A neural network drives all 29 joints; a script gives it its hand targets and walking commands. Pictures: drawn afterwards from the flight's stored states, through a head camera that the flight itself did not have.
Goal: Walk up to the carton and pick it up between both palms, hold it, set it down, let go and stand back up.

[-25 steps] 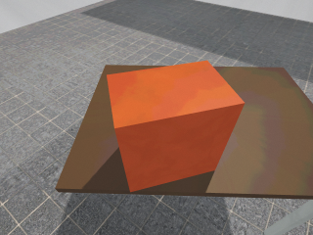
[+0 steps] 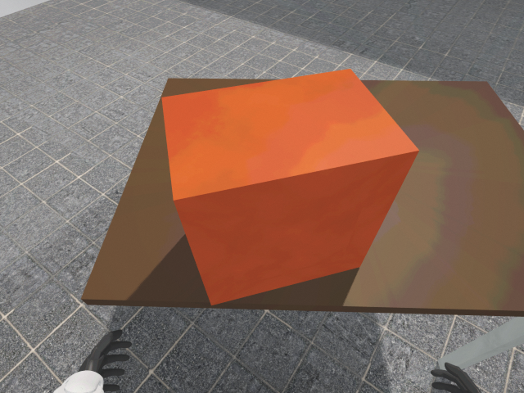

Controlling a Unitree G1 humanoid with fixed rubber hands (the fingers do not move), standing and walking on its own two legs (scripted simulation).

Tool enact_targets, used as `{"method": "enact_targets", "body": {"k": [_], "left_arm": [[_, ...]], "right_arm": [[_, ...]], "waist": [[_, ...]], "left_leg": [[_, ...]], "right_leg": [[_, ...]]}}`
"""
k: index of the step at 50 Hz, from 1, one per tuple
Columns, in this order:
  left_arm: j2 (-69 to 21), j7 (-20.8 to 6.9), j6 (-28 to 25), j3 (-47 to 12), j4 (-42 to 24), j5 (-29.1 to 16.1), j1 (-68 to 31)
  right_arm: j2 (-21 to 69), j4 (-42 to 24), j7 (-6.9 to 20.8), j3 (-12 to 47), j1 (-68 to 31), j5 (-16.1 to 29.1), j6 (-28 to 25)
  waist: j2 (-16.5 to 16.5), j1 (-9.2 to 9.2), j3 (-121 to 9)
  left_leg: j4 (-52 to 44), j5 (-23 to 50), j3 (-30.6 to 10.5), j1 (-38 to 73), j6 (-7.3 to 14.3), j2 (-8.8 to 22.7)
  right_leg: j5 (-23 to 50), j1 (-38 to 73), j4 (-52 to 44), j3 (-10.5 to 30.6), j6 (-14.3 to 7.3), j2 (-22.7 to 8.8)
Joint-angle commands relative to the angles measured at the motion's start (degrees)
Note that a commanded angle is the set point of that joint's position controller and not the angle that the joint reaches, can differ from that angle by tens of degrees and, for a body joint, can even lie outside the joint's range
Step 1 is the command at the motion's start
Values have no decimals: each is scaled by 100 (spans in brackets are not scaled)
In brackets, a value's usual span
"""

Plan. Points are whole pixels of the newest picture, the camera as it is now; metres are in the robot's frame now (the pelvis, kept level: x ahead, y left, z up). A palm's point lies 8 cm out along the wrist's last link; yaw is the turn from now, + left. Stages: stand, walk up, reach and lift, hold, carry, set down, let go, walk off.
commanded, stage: reach and lift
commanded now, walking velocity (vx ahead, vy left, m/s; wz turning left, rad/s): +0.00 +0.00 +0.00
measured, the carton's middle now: (276, 195) +0.41 -0.01 +0.07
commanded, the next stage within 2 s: none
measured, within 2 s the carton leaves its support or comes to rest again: neither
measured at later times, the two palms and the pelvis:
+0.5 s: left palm (90, 386) +0.16 +0.25 -0.04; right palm out of the picture +0.14 -0.30 -0.05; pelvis +0.00 -0.01 +0.01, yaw +0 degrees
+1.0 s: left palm (107, 368) +0.18 +0.22 -0.01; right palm (490, 381) +0.17 -0.29 -0.02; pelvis +0.00 -0.01 +0.02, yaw +0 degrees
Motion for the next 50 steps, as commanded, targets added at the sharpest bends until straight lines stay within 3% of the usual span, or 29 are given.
{"method": "enact_targets", "body": {"k": [1, 6, 10, 15, 20, 27, 31, 38, 44, 50], "left_arm": [[1087, 192, -32, 813, -870, 386, 76], [837, 207, -339, 831, -1250, 261, 351], [659, 247, -529, 775, -1512, 142, 577], [480, 328, -802, 664, -1719, -43, 781], [304, 436, -1028, 606, -1959, -116, 820], [12, 627, -1222, 556, -2333, -158, 849], [-120, 684, -1322, 544, -2442, -190, 772], [-336, 762, -1541, 460, -2719, -293, 953], [-558, 829, -1746, 385, -2976, -313, 1317], [-714, 897, -2068, 274, -3309, -341, 1583]], "right_arm": [[-1452, -1430, 106, -123, 88, 302, -177], [-1457, -1657, 180, -37, 381, 546, -216], [-1413, -1748, 249, -69, 524, 702, -293], [-1379, -1978, 338, -102, 614, 806, -399], [-1391, -2112, 444, -95, 675, 910, -437], [-1444, -2604, 641, -163, 652, 1084, -357], [-1508, -2971, 698, -215, 512, 1183, -294], [-1481, -3408, 781, -258, 580, 1397, -271], [-1626, -3466, 870, -251, 747, 1685, -343], [-1840, -3576, 951, -204, 831, 2022, -601]], "waist": [[-674, 285, -1409], [-788, 310, -1640], [-781, 268, -1863], [-909, 289, -1883], [-707, 257, -1681], [-424, 236, -1450], [-474, 239, -1384], [-677, 283, -1399], [-694, 288, -1523], [-708, 285, -1804]], "left_leg": [[-900, 1149, 330, -356, 24, 58], [-1015, 1689, 297, 74, -63, 8], [-1125, 1841, 270, 321, -92, 3], [-1387, 1751, 278, 411, -49, 25], [-1629, 1388, 299, 311, -2, 49], [-1948, 454, 283, -63, 70, 120], [-2049, -178, 247, -584, 162, 188], [-1939, 50, 257, -313, 113, 98], [-1893, 591, 159, 170, 14, 94], [-1791, 1187, 43, 445, -49, 105]], "right_leg": [[1981, 1377, -954, -365, 188, -72], [2928, 1601, -1096, -280, 286, -82], [3082, 1620, -1233, -279, 289, -96], [2683, 1513, -1481, -286, 261, -74], [1904, 1343, -1688, -256, 199, -92], [645, 1136, -1881, -112, 136, -202], [-26, 1284, -1845, 17, 182, -257], [-312, 906, -2042, 163, 143, -368], [155, 722, -2136, 140, 94, -329], [1079, 839, -1994, 49, 32, -182]]}}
